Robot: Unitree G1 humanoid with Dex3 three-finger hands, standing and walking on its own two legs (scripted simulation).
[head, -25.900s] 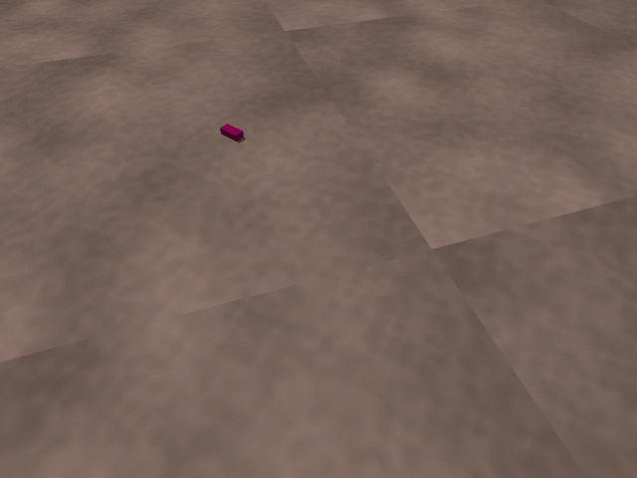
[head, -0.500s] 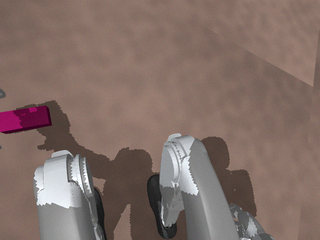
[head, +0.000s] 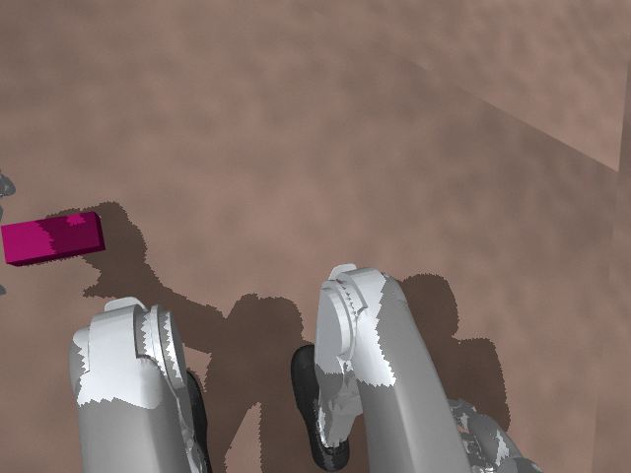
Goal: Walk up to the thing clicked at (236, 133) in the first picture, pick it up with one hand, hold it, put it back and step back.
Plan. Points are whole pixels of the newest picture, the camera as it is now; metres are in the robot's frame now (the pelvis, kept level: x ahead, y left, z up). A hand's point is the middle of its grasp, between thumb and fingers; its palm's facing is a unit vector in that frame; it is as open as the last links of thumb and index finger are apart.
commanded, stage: rise first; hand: left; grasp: from above
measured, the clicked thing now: (56, 238) +0.44 +0.31 -0.30
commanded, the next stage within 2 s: approach in 0.36 s
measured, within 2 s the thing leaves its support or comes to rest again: neither
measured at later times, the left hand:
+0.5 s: hand out of the picture +0.40 +0.35 -0.18, palm faces -0.45 -0.10 -0.89, open 13.6 cm
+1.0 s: hand (52, 203) +0.46 +0.28 -0.19, palm faces -0.39 -0.09 -0.92, open 14.1 cm
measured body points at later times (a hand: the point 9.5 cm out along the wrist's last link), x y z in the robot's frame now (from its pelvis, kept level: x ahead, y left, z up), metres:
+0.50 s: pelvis +0.00 +0.00 +0.00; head +0.23 +0.09 +0.38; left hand +0.42 +0.35 -0.13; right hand +0.10 -0.27 -0.10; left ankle +0.08 +0.12 -0.29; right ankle +0.10 -0.10 -0.29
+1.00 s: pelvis +0.00 +0.00 -0.01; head +0.24 +0.07 +0.37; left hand +0.48 +0.28 -0.14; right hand +0.05 -0.27 -0.10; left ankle +0.08 +0.12 -0.29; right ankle +0.10 -0.10 -0.29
